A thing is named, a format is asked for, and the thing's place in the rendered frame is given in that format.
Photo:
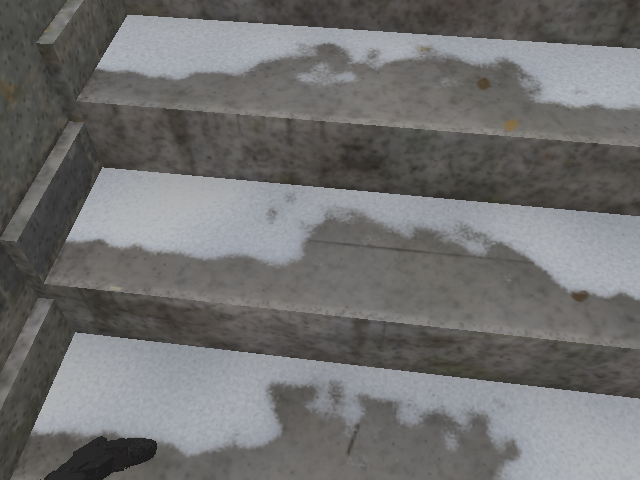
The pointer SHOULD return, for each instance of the robot left hand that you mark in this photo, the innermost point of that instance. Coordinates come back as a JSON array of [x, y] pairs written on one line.
[[99, 458]]

